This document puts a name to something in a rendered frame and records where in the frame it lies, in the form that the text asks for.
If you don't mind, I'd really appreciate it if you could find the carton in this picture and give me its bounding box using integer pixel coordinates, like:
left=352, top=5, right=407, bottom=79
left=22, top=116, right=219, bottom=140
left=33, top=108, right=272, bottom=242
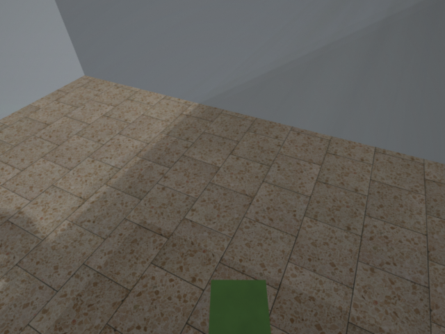
left=209, top=280, right=271, bottom=334

